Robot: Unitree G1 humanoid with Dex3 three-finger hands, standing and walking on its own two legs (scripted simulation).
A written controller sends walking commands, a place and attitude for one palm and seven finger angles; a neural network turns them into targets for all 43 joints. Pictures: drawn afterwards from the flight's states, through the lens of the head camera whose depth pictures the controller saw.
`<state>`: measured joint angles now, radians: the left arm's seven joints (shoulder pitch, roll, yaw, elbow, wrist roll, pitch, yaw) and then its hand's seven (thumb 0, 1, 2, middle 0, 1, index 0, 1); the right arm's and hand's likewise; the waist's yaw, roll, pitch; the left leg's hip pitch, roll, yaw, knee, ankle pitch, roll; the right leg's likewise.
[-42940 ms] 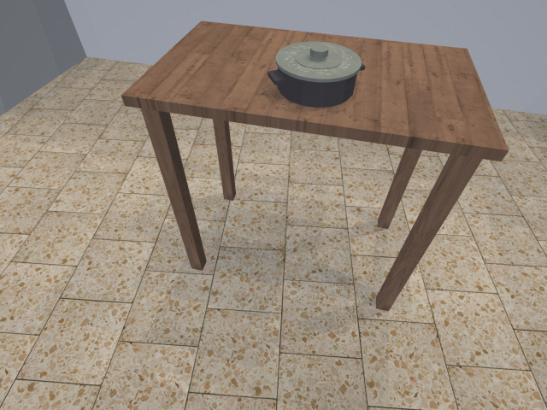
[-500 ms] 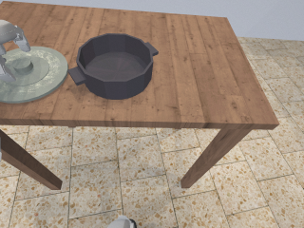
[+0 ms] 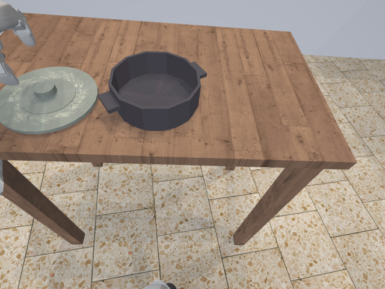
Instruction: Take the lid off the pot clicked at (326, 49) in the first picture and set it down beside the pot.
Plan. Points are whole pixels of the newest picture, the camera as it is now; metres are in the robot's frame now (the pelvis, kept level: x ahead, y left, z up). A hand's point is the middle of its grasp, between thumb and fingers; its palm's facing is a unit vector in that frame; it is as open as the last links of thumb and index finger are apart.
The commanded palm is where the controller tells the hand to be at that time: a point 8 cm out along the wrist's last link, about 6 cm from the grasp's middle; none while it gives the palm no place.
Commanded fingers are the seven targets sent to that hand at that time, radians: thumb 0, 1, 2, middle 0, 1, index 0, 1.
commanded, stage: raise the empty hand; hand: left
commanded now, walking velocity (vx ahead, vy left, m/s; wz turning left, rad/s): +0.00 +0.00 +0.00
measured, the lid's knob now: (44, 89) +0.51 +0.32 +0.11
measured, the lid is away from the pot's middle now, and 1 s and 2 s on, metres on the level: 0.24 0.24 0.24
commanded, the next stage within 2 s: draw the hand back to the body in 0.52 s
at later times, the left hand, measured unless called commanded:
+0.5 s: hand out of the picture +0.47 +0.32 +0.27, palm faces -0.22 -0.09 -0.97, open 11.0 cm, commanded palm +0.49 +0.30 +0.32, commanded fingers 0.00 -0.11 0.84 -0.44 -0.69 -0.44 -0.69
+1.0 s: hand (5, 30) +0.47 +0.30 +0.26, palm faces -0.17 -0.07 -0.98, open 11.0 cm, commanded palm +0.43 +0.30 +0.32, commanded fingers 0.00 -0.11 0.84 -0.44 -0.69 -0.44 -0.69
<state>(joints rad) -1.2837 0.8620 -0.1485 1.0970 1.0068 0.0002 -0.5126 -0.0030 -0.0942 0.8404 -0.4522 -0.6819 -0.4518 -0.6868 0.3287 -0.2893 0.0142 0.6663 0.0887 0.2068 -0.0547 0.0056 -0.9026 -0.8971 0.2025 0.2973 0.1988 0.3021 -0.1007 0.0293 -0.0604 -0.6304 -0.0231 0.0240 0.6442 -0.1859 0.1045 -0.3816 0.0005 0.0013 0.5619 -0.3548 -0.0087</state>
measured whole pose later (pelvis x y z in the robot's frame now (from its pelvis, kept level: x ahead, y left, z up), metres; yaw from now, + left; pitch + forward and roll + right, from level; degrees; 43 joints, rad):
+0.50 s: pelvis +0.00 -0.01 +0.01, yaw +0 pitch +9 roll -3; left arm -1.42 0.84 -0.20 1.15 1.04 0.10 -0.53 0.00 -0.10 0.84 -0.45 -0.68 -0.45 -0.69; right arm 0.32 -0.29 0.03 0.69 0.08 0.16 -0.05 0.01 -0.90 -0.90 0.20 0.30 0.20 0.30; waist -0.10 0.03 -0.06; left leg -0.57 -0.04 0.03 0.57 -0.16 0.10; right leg -0.34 -0.01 0.01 0.52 -0.34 -0.01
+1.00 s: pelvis +0.02 -0.04 +0.01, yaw +0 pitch +8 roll -2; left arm -1.13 0.90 -0.04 0.86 0.99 0.11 -0.54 0.00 -0.10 0.84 -0.45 -0.68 -0.45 -0.69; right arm 0.27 -0.30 0.01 0.60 0.09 0.25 -0.02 0.01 -0.90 -0.90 0.20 0.30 0.20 0.30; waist -0.09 0.04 -0.05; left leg -0.52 -0.01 0.02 0.56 -0.18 0.06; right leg -0.29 0.01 0.01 0.50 -0.35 0.02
